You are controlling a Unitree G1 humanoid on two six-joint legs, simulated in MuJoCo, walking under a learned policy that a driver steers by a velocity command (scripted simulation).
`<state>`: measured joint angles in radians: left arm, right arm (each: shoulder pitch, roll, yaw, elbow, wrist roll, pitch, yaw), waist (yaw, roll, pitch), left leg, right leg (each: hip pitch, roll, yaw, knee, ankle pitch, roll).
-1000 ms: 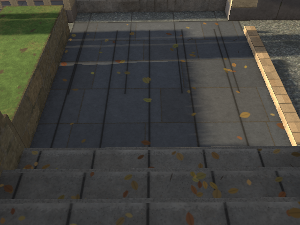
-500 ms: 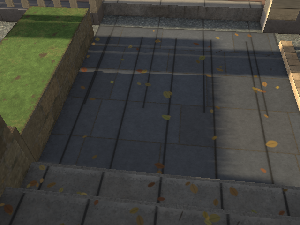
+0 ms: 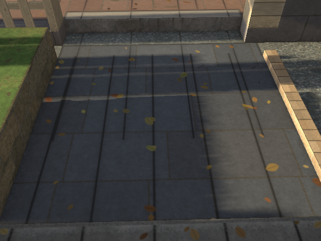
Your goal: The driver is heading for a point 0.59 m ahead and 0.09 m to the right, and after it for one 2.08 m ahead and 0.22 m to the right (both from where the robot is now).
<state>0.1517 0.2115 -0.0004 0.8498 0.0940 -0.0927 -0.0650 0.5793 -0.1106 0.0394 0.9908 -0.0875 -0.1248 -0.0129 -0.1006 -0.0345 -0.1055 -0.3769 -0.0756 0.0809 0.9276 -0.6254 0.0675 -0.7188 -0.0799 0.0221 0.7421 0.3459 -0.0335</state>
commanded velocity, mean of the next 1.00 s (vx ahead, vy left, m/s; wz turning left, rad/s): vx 0.50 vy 0.00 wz -0.13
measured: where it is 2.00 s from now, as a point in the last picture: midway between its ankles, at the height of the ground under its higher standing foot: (169, 192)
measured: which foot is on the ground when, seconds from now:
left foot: down 0.00-0.14, up 0.16-0.60, down 0.62-1.00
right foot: up 0.00-0.10, down 0.12-0.62, up 0.64-1.00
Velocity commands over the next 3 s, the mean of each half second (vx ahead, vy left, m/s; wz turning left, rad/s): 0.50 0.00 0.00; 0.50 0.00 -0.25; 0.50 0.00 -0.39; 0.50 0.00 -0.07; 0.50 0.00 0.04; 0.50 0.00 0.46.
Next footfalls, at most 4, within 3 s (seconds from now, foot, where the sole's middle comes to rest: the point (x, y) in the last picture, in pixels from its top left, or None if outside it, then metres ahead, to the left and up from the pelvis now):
0.12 right None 0.18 -0.10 -0.87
0.62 left None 0.44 0.16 -1.02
1.30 right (176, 239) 0.73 -0.13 -1.18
1.72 left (149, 191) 1.13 -0.01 -1.33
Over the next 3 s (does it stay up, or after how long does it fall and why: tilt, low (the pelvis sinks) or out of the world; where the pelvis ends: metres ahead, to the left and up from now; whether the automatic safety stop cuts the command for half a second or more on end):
stays up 1.58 -0.27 -0.55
